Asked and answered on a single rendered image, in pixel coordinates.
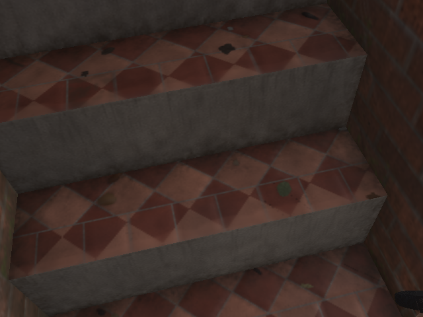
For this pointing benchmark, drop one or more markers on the robot right hand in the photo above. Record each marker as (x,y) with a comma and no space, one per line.
(410,299)

